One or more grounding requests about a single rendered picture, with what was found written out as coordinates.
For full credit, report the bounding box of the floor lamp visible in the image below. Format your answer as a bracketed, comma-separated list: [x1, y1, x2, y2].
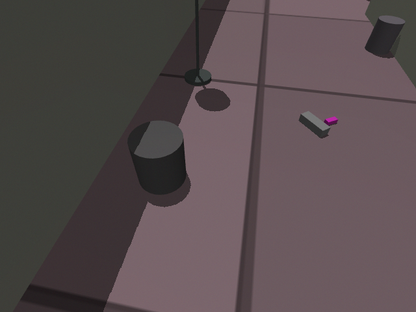
[185, 0, 211, 86]

